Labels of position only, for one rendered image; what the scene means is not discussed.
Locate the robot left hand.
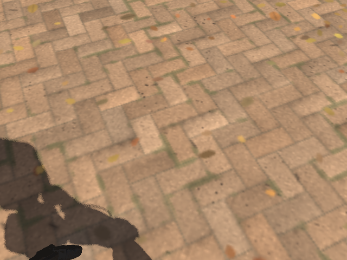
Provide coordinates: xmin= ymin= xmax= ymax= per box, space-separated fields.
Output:
xmin=29 ymin=244 xmax=82 ymax=260

